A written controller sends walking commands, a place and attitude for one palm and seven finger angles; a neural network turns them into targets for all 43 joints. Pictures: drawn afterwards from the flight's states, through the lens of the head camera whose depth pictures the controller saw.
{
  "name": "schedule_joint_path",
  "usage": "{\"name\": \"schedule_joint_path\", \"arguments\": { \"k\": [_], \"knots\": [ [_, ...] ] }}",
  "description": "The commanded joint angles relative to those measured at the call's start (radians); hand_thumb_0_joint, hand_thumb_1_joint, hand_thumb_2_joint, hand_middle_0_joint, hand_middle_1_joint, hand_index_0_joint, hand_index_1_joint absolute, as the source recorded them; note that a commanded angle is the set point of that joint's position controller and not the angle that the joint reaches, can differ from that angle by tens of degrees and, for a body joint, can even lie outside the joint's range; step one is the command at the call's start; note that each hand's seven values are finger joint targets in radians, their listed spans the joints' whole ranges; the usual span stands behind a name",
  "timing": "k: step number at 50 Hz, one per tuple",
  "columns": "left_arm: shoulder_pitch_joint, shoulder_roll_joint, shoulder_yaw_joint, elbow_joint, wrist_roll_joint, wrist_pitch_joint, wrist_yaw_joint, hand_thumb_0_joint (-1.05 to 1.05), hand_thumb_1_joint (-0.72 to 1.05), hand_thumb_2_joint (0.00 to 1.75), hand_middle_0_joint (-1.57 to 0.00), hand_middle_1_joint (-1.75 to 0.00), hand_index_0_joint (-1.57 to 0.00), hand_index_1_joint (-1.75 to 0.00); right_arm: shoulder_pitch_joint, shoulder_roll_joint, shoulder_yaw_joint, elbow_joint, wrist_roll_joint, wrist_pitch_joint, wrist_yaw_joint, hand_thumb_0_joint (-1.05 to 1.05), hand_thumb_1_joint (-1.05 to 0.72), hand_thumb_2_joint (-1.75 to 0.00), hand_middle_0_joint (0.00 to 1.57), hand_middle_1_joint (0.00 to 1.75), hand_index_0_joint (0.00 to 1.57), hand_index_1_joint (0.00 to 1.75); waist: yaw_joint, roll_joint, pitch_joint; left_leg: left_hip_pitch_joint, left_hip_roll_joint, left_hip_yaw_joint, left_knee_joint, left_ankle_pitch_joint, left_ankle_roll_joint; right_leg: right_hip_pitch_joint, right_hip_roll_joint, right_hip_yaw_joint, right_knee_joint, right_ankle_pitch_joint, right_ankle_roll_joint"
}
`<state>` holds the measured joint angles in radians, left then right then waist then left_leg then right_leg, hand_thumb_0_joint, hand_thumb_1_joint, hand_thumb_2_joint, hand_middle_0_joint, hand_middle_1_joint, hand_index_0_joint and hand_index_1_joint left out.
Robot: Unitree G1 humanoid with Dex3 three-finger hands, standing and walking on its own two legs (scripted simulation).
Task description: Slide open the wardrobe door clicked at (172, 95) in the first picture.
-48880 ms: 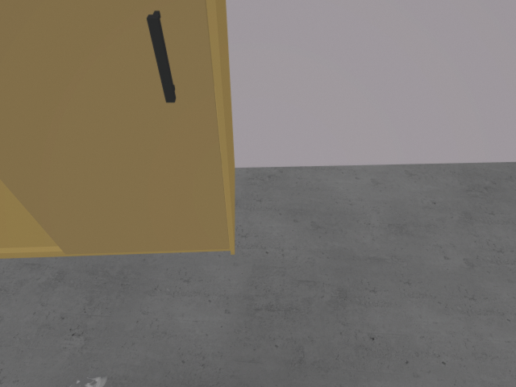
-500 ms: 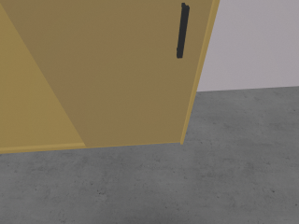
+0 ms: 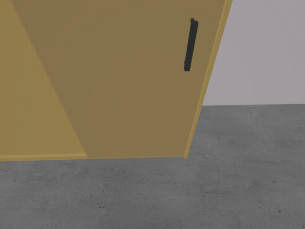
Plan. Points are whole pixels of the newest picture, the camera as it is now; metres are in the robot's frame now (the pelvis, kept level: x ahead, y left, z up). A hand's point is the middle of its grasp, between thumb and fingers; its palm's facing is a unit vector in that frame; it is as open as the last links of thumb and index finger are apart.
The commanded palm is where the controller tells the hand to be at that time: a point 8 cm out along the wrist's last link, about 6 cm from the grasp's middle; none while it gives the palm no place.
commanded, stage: let the arm hang, fingers relaxed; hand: right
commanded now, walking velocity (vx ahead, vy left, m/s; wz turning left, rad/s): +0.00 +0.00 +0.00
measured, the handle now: (189, 45) +0.72 -0.09 +0.14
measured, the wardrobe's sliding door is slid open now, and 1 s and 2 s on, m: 0.00 0.00 0.00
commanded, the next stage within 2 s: look to check the result in 0.06 s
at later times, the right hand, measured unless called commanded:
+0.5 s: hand out of the picture +0.00 -0.16 -0.18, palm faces +0.03 +0.99 -0.17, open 7.3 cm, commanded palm none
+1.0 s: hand out of the picture +0.01 -0.16 -0.18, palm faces +0.01 +0.98 -0.17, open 7.3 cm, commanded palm none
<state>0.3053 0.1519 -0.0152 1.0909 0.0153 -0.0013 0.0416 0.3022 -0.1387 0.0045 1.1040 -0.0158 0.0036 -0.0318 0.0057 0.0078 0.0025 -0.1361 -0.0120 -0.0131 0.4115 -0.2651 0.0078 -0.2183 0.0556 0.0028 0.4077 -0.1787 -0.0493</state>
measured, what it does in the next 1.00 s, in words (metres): stands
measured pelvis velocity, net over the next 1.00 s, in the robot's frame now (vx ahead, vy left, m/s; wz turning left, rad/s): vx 0.03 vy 0.01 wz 0.03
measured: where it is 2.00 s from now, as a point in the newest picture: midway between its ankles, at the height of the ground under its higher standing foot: outside the picture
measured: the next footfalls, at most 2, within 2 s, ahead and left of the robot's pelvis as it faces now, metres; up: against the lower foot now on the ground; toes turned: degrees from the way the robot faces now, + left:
right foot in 1.40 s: +0.30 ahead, -0.14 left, +0.00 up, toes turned -4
left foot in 1.68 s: +0.28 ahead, +0.09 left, +0.00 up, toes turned +7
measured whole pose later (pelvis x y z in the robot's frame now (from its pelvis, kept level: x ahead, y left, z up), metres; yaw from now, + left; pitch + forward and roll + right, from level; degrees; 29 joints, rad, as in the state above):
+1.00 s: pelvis +0.03 +0.01 -0.01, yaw +2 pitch +0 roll -1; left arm 0.33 0.15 0.00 1.10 0.02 0.01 0.03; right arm 0.35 -0.15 -0.02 1.10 -0.03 0.01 -0.01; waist 0.00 0.02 0.00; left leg -0.14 -0.01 -0.04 0.50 -0.37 0.03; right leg -0.19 0.06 -0.03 0.47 -0.27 -0.05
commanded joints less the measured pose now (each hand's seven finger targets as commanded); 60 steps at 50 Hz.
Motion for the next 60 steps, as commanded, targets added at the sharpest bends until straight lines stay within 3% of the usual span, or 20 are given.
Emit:
{"name": "schedule_joint_path", "arguments": {
  "k": [1, 16, 30, 40, 43, 45, 48, 51, 52, 53, 54, 55, 56, 57, 59, 60],
  "knots": [
    [0.064, 0.104, 0.020, -0.023, -0.003, -0.016, 0.004, 0.00, 0.90, 0.90, -0.20, -0.30, -0.20, -0.30, 0.085, -0.099, -0.023, -0.017, 0.005, -0.009, -0.005, 0.00, -0.90, -0.90, 0.20, 0.30, 0.20, 0.30, -0.008, -0.014, 0.070, -0.052, 0.092, -0.091, -0.088, 0.067, 0.039, 0.004, -0.129, 0.134, -0.080, 0.081, -0.002],
    [0.059, 0.104, 0.019, -0.008, -0.005, -0.014, 0.005, 0.00, 0.90, 0.90, -0.20, -0.30, -0.20, -0.30, 0.085, -0.099, -0.021, -0.014, 0.007, -0.013, -0.008, 0.00, -0.90, -0.90, 0.20, 0.30, 0.20, 0.30, -0.002, -0.005, 0.044, -0.038, 0.095, -0.093, -0.093, 0.107, 0.038, 0.052, -0.132, 0.120, -0.054, 0.153, 0.001],
    [0.049, 0.097, 0.019, 0.000, -0.004, -0.015, 0.008, 0.00, 0.90, 0.90, -0.20, -0.30, -0.20, -0.30, 0.083, -0.086, -0.020, -0.011, 0.008, -0.014, -0.010, 0.00, -0.90, -0.90, 0.20, 0.30, 0.20, 0.30, -0.001, 0.002, 0.077, -0.036, 0.097, -0.092, -0.102, 0.120, 0.034, 0.053, -0.130, 0.119, -0.064, 0.156, 0.004],
    [0.050, 0.101, 0.019, 0.001, -0.004, -0.018, 0.010, 0.00, 0.90, 0.90, -0.20, -0.30, -0.20, -0.30, 0.080, -0.089, -0.023, -0.013, 0.009, -0.015, -0.011, 0.00, -0.90, -0.90, 0.20, 0.30, 0.20, 0.30, -0.001, -0.007, 0.062, -0.018, 0.099, -0.088, -0.096, 0.151, 0.034, 0.070, -0.135, 0.116, -0.061, 0.203, 0.002],
    [0.075, 0.104, 0.025, 0.010, 0.002, -0.010, 0.006, 0.00, 0.90, 0.90, -0.20, -0.30, -0.20, -0.30, 0.089, -0.084, -0.029, -0.010, 0.004, -0.008, -0.005, 0.00, -0.90, -0.90, 0.20, 0.30, 0.20, 0.30, 0.004, -0.027, 0.072, -0.047, 0.082, -0.084, -0.065, -0.043, 0.048, 0.061, -0.134, 0.109, -0.067, -0.037, -0.004],
    [0.078, 0.124, 0.037, 0.003, 0.006, -0.004, 0.002, 0.00, 0.90, 0.90, -0.20, -0.30, -0.20, -0.30, 0.083, -0.089, -0.038, -0.020, -0.004, -0.002, 0.006, 0.00, -0.90, -0.90, 0.20, 0.30, 0.20, 0.30, 0.004, -0.039, 0.125, -0.101, 0.057, -0.076, -0.024, -0.188, 0.056, 0.003, -0.159, 0.161, -0.121, -0.289, -0.026],
    [0.086, 0.145, 0.051, -0.016, 0.008, -0.006, -0.002, 0.00, 0.90, 0.90, -0.20, -0.30, -0.20, -0.30, 0.101, -0.083, -0.047, -0.036, -0.013, -0.003, 0.018, 0.00, -0.90, -0.90, 0.20, 0.30, 0.20, 0.30, -0.004, -0.066, 0.176, -0.149, 0.028, -0.064, 0.061, -0.234, 0.059, -0.057, -0.209, 0.239, -0.163, -0.444, -0.071],
    [0.093, 0.157, 0.059, -0.034, 0.004, -0.016, -0.005, 0.00, 0.90, 0.90, -0.20, -0.30, -0.20, -0.30, 0.142, -0.077, -0.052, -0.045, -0.015, -0.015, 0.026, 0.00, -0.90, -0.90, 0.20, 0.30, 0.20, 0.30, -0.026, -0.065, 0.149, -0.112, 0.023, -0.065, 0.092, -0.199, 0.063, -0.089, -0.228, 0.260, -0.136, -0.441, -0.098],
    [0.077, 0.147, 0.058, -0.047, 0.002, -0.022, -0.006, 0.00, 0.90, 0.90, -0.20, -0.30, -0.20, -0.30, 0.167, -0.079, -0.057, -0.040, -0.014, -0.021, 0.026, 0.00, -0.90, -0.90, 0.20, 0.30, 0.20, 0.30, -0.040, -0.032, 0.146, -0.056, 0.044, -0.102, 0.050, -0.201, 0.074, -0.139, -0.203, 0.221, -0.082, -0.395, -0.086],
    [0.049, 0.127, 0.054, -0.061, -0.001, -0.028, -0.007, 0.00, 0.90, 0.90, -0.20, -0.30, -0.20, -0.30, 0.207, -0.091, -0.064, -0.027, -0.014, -0.028, 0.024, 0.00, -0.90, -0.90, 0.20, 0.30, 0.20, 0.30, -0.060, 0.044, 0.140, 0.040, 0.097, -0.193, -0.034, -0.214, 0.101, -0.228, -0.141, 0.129, 0.032, -0.312, -0.051],
    [0.017, 0.092, 0.044, -0.081, -0.004, -0.036, -0.010, 0.00, 0.90, 0.90, -0.20, -0.30, -0.20, -0.30, 0.265, -0.129, -0.074, -0.005, -0.013, -0.034, 0.017, 0.00, -0.90, -0.90, 0.20, 0.30, 0.20, 0.30, -0.078, 0.185, 0.148, 0.163, 0.210, -0.364, -0.134, -0.129, 0.152, -0.360, -0.046, -0.019, 0.235, -0.207, -0.004],
    [-0.032, 0.087, 0.047, -0.105, 0.005, -0.040, -0.011, 0.00, 0.90, 0.90, -0.20, -0.30, -0.20, -0.30, 0.334, -0.157, -0.085, 0.015, -0.011, -0.041, 0.007, 0.00, -0.90, -0.90, 0.20, 0.30, 0.20, 0.30, -0.096, 0.256, 0.159, 0.244, 0.336, -0.495, -0.172, 0.152, 0.218, -0.476, -0.037, -0.079, 0.419, -0.303, 0.023],
    [-0.065, 0.098, 0.054, -0.116, 0.010, -0.043, -0.012, 0.00, 0.90, 0.90, -0.20, -0.30, -0.20, -0.30, 0.367, -0.151, -0.084, 0.025, -0.014, -0.045, -0.001, 0.00, -0.90, -0.90, 0.20, 0.30, 0.20, 0.30, -0.102, 0.198, 0.166, 0.279, 0.377, -0.484, -0.140, 0.422, 0.258, -0.539, -0.069, -0.052, 0.573, -0.364, 0.025],
    [-0.082, 0.084, 0.057, -0.125, 0.006, -0.045, -0.014, 0.00, 0.90, 0.90, -0.20, -0.30, -0.20, -0.30, 0.359, -0.140, -0.085, 0.020, -0.017, -0.048, -0.009, 0.00, -0.90, -0.90, 0.20, 0.30, 0.20, 0.30, -0.093, 0.114, 0.167, 0.311, 0.376, -0.440, -0.104, 0.548, 0.275, -0.589, -0.093, -0.028, 0.657, -0.354, 0.028],
    [-0.116, 0.072, 0.059, -0.146, 0.003, -0.040, -0.023, 0.00, 0.90, 0.90, -0.20, -0.30, -0.20, -0.30, 0.319, -0.133, -0.085, 0.003, -0.020, -0.055, -0.017, 0.00, -0.90, -0.90, 0.20, 0.30, 0.20, 0.30, -0.072, 0.058, 0.157, 0.325, 0.338, -0.324, -0.083, 0.568, 0.235, -0.631, -0.132, -0.011, 0.683, -0.326, 0.028],
    [-0.123, 0.068, 0.059, -0.159, 0.002, -0.035, -0.029, 0.00, 0.90, 0.90, -0.20, -0.30, -0.20, -0.30, 0.297, -0.131, -0.084, -0.002, -0.020, -0.059, -0.018, 0.00, -0.90, -0.90, 0.20, 0.30, 0.20, 0.30, -0.057, 0.065, 0.153, 0.295, 0.316, -0.286, -0.101, 0.545, 0.216, -0.618, -0.137, -0.017, 0.669, -0.308, 0.028]
  ]
}}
